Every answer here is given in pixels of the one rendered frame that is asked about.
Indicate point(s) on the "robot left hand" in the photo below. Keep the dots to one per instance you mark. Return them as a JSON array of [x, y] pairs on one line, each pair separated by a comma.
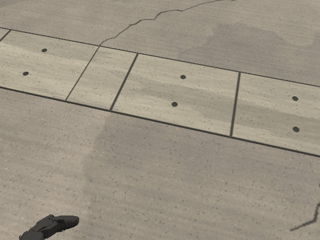
[[50, 225]]

